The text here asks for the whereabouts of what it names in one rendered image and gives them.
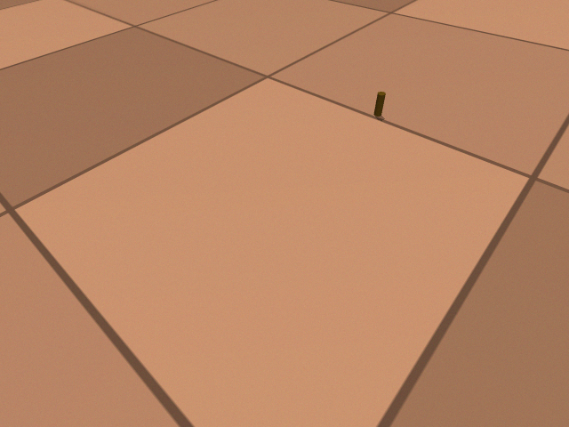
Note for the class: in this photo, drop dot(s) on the can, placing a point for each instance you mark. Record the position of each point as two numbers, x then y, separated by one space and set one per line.
379 103

